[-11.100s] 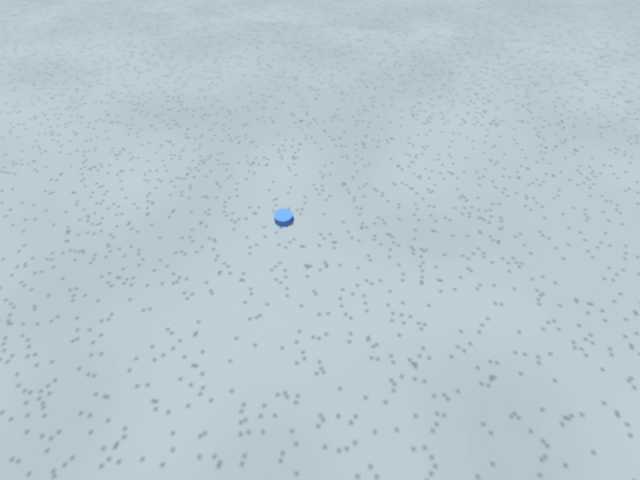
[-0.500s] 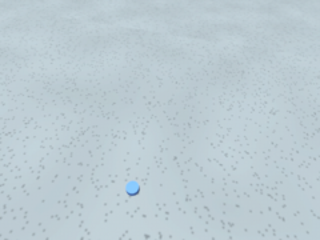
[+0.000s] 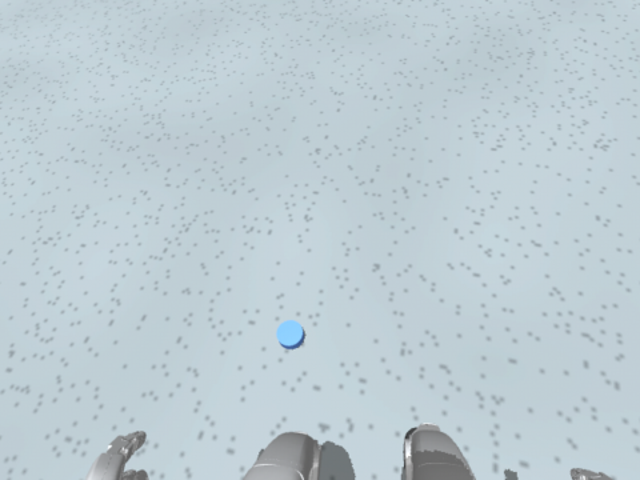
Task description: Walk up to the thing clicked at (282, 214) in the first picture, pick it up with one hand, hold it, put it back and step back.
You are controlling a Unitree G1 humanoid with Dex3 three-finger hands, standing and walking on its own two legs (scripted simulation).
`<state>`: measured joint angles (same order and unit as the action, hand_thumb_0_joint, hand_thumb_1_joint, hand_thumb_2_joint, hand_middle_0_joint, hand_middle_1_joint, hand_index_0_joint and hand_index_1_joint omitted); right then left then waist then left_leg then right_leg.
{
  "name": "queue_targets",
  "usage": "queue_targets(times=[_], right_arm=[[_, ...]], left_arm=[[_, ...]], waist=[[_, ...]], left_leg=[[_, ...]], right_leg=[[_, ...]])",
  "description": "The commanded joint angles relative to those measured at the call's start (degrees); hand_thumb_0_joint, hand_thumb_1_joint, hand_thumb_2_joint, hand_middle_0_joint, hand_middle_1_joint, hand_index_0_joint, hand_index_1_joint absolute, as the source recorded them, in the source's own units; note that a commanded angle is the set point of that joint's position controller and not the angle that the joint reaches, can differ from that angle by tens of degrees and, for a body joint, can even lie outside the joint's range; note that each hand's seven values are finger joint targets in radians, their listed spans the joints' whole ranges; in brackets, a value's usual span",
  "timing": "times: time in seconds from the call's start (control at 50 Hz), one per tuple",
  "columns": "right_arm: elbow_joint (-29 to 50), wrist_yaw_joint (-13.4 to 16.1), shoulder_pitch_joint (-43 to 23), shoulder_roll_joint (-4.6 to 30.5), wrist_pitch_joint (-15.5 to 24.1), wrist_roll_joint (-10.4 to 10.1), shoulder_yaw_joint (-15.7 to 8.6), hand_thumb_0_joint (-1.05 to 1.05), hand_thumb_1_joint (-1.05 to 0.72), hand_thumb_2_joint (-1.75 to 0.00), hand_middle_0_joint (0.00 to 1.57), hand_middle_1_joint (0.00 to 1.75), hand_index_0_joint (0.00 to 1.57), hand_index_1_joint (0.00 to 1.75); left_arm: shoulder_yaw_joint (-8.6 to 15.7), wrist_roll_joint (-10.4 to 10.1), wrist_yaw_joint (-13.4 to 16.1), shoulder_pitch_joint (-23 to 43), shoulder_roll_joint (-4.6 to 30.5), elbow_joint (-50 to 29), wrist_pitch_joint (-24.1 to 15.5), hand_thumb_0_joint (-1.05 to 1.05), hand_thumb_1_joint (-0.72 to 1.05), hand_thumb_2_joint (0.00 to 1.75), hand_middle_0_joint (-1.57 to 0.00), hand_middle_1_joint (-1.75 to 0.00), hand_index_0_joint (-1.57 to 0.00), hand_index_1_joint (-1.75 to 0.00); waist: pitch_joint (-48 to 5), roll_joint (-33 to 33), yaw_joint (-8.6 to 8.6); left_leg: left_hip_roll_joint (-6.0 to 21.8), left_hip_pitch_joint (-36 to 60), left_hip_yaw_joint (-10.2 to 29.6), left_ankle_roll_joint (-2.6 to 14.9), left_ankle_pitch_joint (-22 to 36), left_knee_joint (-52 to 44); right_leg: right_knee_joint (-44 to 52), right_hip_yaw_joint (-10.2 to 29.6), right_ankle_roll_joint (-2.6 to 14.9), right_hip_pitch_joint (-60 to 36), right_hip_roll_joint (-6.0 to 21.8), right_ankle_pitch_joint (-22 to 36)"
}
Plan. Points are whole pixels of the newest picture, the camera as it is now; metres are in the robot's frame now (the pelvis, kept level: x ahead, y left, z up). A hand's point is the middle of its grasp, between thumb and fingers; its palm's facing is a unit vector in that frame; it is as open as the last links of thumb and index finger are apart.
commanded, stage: walk up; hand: left
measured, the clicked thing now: (290, 334) +0.55 +0.19 -0.73
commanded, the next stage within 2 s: stand in 0.16 s
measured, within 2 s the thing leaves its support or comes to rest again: neither
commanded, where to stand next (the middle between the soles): +0.14 -0.02 m, yaw -5 degrees
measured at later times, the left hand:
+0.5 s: hand out of the picture +0.03 +0.30 -0.14, palm faces +0.03 -0.95 -0.33, open 7.4 cm
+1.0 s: hand out of the picture +0.10 +0.25 -0.11, palm faces +0.00 -0.94 -0.34, open 7.4 cm
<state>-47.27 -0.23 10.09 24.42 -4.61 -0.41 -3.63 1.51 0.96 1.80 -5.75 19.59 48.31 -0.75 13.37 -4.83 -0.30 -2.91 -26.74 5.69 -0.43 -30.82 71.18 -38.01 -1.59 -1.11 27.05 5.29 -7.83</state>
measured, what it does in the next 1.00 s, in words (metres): steps on the spot: left foot, then right foot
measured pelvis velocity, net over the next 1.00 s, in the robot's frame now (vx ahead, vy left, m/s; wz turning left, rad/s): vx -0.01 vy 0.00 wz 0.03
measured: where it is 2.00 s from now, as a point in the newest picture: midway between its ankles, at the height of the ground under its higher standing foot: outside the picture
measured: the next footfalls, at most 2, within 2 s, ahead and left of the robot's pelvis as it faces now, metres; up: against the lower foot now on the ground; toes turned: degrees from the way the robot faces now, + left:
left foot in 0.14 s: +0.01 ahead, +0.14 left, +0.00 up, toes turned +1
right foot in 0.54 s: +0.06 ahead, -0.11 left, +0.00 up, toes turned +3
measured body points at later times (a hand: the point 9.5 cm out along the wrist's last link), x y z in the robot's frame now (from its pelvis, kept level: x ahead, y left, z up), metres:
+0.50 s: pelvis -0.01 +0.03 +0.03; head +0.01 +0.06 +0.48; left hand +0.03 +0.35 -0.12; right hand +0.04 -0.29 -0.07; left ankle -0.03 +0.14 -0.71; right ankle +0.02 -0.12 -0.69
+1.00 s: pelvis -0.01 +0.00 +0.04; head -0.01 +0.00 +0.49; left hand +0.09 +0.30 -0.09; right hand +0.07 -0.30 -0.09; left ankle -0.03 +0.14 -0.71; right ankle +0.02 -0.12 -0.71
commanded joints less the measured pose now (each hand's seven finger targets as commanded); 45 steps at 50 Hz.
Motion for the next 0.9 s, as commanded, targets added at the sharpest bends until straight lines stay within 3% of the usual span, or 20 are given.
queue_targets(times=[0.0,0.06,0.1,0.12,0.14,0.16,0.18,0.2,0.24,0.32,0.42,0.46,0.5,0.54,0.56,0.6,0.64,0.68,0.74,0.88], right_arm=[[0.8,0.1,8.5,9.2,0.1,0.7,-3.2,0.0,-0.9,-0.9,0.2,0.3,0.2,0.3],[-1.4,-0.6,9.5,10.2,0.8,0.9,-3.3,0.0,-0.9,-0.9,0.2,0.3,0.2,0.3],[-4.8,-0.9,14.4,10.9,1.6,1.8,-3.8,0.0,-0.9,-0.9,0.2,0.3,0.2,0.3],[-5.2,-1.1,13.2,11.9,1.9,2.7,-4.1,0.0,-0.9,-0.9,0.2,0.3,0.2,0.3],[-3.7,-0.4,14.4,15.1,3.7,3.0,-3.8,0.0,-0.9,-0.9,0.2,0.3,0.2,0.3],[-3.6,1.1,9.4,20.2,4.8,4.3,-5.0,0.0,-0.9,-0.9,0.2,0.3,0.2,0.3],[-2.3,2.0,3.1,18.5,5.6,4.8,-4.7,0.0,-0.9,-0.9,0.2,0.3,0.2,0.3],[-2.6,1.8,0.4,15.1,6.7,3.6,-3.7,0.0,-0.9,-0.9,0.2,0.3,0.2,0.3],[-2.5,2.2,-4.0,12.8,6.8,2.9,-3.1,0.0,-0.9,-0.9,0.2,0.3,0.2,0.3],[-4.5,2.2,1.3,7.3,7.8,1.0,-2.1,0.0,-0.9,-0.9,0.2,0.3,0.2,0.3],[-6.0,2.3,3.6,7.2,7.8,1.5,-1.8,0.0,-0.9,-0.9,0.2,0.3,0.2,0.3],[-5.8,2.0,2.6,8.2,7.0,1.4,-1.9,0.0,-0.9,-0.9,0.2,0.3,0.2,0.3],[-5.5,1.9,0.6,8.7,6.2,0.5,-2.1,0.0,-0.9,-0.9,0.2,0.3,0.2,0.3],[-5.0,1.8,1.4,6.0,6.1,-0.7,-0.8,0.0,-0.9,-0.9,0.2,0.3,0.2,0.3],[-5.6,1.6,0.8,5.4,5.9,-0.6,-0.4,0.0,-0.9,-0.9,0.2,0.3,0.2,0.3],[-7.8,1.3,-0.2,6.5,5.4,-0.1,-0.4,0.0,-0.9,-0.9,0.2,0.3,0.2,0.3],[-9.2,0.6,-2.1,8.0,5.7,0.5,-0.7,0.0,-0.9,-0.9,0.2,0.3,0.2,0.3],[-9.6,0.4,-2.4,7.4,5.8,0.7,-0.5,0.0,-0.9,-0.9,0.2,0.3,0.2,0.3],[-10.7,0.1,-3.2,6.6,5.9,0.8,0.1,0.0,-0.9,-0.9,0.2,0.3,0.2,0.3],[-12.5,0.1,-5.9,6.8,6.9,0.8,0.2,0.0,-0.9,-0.9,0.2,0.3,0.2,0.3]], left_arm=[[6.1,1.1,2.3,-2.4,18.1,-2.9,-0.2,0.0,0.9,0.9,-0.2,-0.3,-0.2,-0.3],[6.4,1.5,1.7,1.4,19.8,-3.2,0.5,0.0,0.9,0.9,-0.2,-0.3,-0.2,-0.3],[6.1,0.7,1.4,3.9,19.4,-3.1,1.6,0.0,0.9,0.9,-0.2,-0.3,-0.2,-0.3],[5.2,0.3,1.4,2.2,16.3,-2.7,2.1,0.0,0.9,0.9,-0.2,-0.3,-0.2,-0.3],[3.4,0.5,0.6,-1.0,8.4,-2.5,2.4,0.0,0.9,0.9,-0.2,-0.3,-0.2,-0.3],[6.0,1.3,1.5,8.3,14.0,-4.4,1.3,0.0,0.9,0.9,-0.2,-0.3,-0.2,-0.3],[6.1,0.4,1.1,8.9,16.9,-3.7,0.9,0.0,0.9,0.9,-0.2,-0.3,-0.2,-0.3],[5.6,-0.8,0.2,6.8,16.2,-0.5,0.8,0.0,0.9,0.9,-0.2,-0.3,-0.2,-0.3],[5.2,-1.6,-0.8,-2.8,14.6,4.3,1.3,0.0,0.9,0.9,-0.2,-0.3,-0.2,-0.3],[4.6,-1.0,-0.8,-0.3,14.3,4.4,0.9,0.0,0.9,0.9,-0.2,-0.3,-0.2,-0.3],[3.0,-1.6,-1.4,1.2,11.6,4.0,0.3,0.0,0.9,0.9,-0.2,-0.3,-0.2,-0.3],[2.6,-1.4,-1.3,0.3,10.9,5.1,-0.3,0.0,0.9,0.9,-0.2,-0.3,-0.2,-0.3],[2.2,-1.0,-0.9,-2.7,11.8,6.7,-1.0,0.0,0.9,0.9,-0.2,-0.3,-0.2,-0.3],[2.6,0.1,-0.4,-2.9,17.2,7.2,-2.0,0.0,0.9,0.9,-0.2,-0.3,-0.2,-0.3],[2.5,0.0,-0.4,-0.9,17.9,7.6,-2.1,0.0,0.9,0.9,-0.2,-0.3,-0.2,-0.3],[1.5,-0.1,-1.1,1.8,15.3,8.7,-1.4,0.0,0.9,0.9,-0.2,-0.3,-0.2,-0.3],[0.7,-0.5,-1.2,1.8,12.7,8.7,-1.7,0.0,0.9,0.9,-0.2,-0.3,-0.2,-0.3],[0.8,-0.8,-1.0,1.3,13.5,9.4,-2.0,0.0,0.9,0.9,-0.2,-0.3,-0.2,-0.3],[1.0,-0.9,-1.0,2.6,13.9,9.9,-2.0,0.0,0.9,0.9,-0.2,-0.3,-0.2,-0.3],[1.3,-1.1,-1.2,3.9,13.1,10.9,-2.2,0.0,0.9,0.9,-0.2,-0.3,-0.2,-0.3]], waist=[[-20.0,17.6,1.83],[-19.7,22.5,0.98],[-17.4,17.3,-2.06],[-13.4,7.6,-1.85],[-12.9,-13.9,-3.13],[-4.7,-7.1,-6.64],[-1.0,-1.1,-3.22],[0.8,4.4,-0.36],[-7.1,-2.8,3.13],[-9.8,-5.8,0.51],[-12.5,-9.0,-1.32],[-13.2,-9.2,-1.59],[-14.5,-5.5,0.25],[-18.5,6.7,-1.08],[-16.9,8.4,-2.01],[-14.2,12.3,-1.96],[-14.5,11.2,-0.87],[-14.9,11.4,-0.8],[-13.0,10.7,-0.59],[-15.9,5.1,0.27]], left_leg=[[2.0,0.9,-0.8,-0.59,2.2,-7.8],[2.7,5.7,-6.3,-0.28,-2.6,-22.6],[2.8,15.7,-6.3,1.2,3.7,-34.5],[3.5,16.0,0.2,2.51,1.7,-39.2],[20.6,12.6,32.1,4.14,-18.7,-57.6],[22.0,-0.5,40.0,8.8,-27.3,-65.1],[22.5,-5.4,42.0,8.97,-32.1,-65.8],[18.1,-4.0,29.8,4.03,-22.4,-62.9],[14.4,10.1,17.1,1.77,-6.3,-59.0],[13.1,21.8,11.2,0.55,21.8,-54.6],[12.5,28.1,2.6,4.71,43.5,-47.7],[12.8,24.2,2.3,6.53,43.6,-45.9],[12.7,19.9,1.7,4.7,40.8,-43.7],[8.3,14.4,0.1,1.68,29.2,-41.6],[6.4,15.8,-0.9,1.92,19.0,-45.6],[7.0,23.2,-0.6,2.53,16.2,-49.0],[7.7,21.9,-0.3,2.56,20.4,-48.3],[7.9,22.3,-0.7,2.24,22.6,-49.3],[7.9,19.8,-0.6,1.74,20.5,-51.6],[9.7,19.3,-0.1,1.03,26.7,-55.0]], right_leg=[[11.0,9.8,12.69,-13.2,10.6,-2.6],[12.2,12.2,12.04,-10.1,11.5,-18.7],[6.5,10.3,8.36,1.2,10.3,-24.1],[-3.2,6.9,6.09,9.2,6.0,-28.7],[-19.9,0.6,1.35,17.8,-4.5,-32.1],[-22.2,14.2,2.39,17.1,-6.2,-28.1],[-25.3,18.2,2.85,14.8,-5.9,-21.3],[-24.9,16.6,2.43,12.8,-4.7,-15.1],[-24.2,12.6,1.77,10.3,-6.1,-11.9],[-14.1,11.1,0.48,6.4,-5.3,-12.4],[2.7,3.6,0.4,-2.6,-4.8,-13.4],[8.1,2.2,0.65,-9.8,-5.6,-12.3],[19.2,4.5,1.42,-19.3,-3.6,3.7],[16.3,15.7,4.75,-26.9,5.7,23.2],[17.2,17.0,6.6,-22.1,6.8,15.1],[19.7,14.3,5.88,-13.5,4.5,-0.4],[21.3,11.3,3.56,-16.2,2.3,-0.6],[20.8,11.6,3.49,-17.5,2.9,5.7],[22.4,11.6,3.05,-18.0,2.9,0.6],[19.4,8.3,2.7,-23.1,1.9,8.9]])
